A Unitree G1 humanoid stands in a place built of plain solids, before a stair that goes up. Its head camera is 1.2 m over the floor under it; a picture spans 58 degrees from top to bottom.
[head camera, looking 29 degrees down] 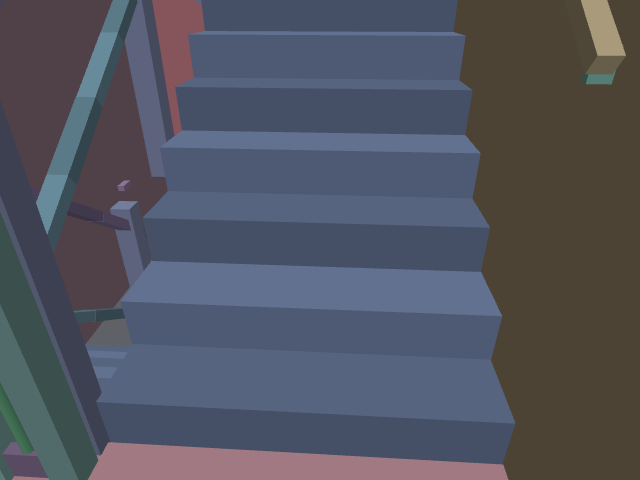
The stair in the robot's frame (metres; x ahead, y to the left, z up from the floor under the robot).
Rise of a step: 0.18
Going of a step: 0.24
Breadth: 1.20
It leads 4 degrees to the right of straight ahead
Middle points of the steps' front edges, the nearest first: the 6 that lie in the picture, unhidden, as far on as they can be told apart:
0.84 0.06 0.18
1.08 0.04 0.36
1.33 0.03 0.53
1.57 0.01 0.71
1.81 0.00 0.89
2.06 -0.02 1.07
